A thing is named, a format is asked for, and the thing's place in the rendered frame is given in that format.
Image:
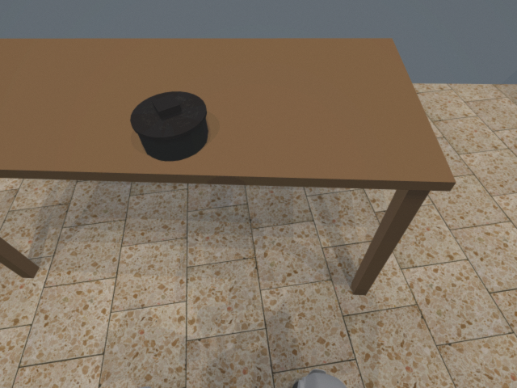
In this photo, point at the table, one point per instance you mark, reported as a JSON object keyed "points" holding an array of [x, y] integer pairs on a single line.
{"points": [[293, 112]]}

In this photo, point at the lid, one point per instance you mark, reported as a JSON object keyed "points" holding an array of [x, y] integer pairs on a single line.
{"points": [[168, 115]]}

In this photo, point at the robot right shin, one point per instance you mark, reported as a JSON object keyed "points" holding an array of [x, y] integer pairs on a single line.
{"points": [[317, 371]]}

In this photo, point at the pot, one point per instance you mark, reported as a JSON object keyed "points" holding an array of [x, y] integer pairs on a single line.
{"points": [[178, 148]]}

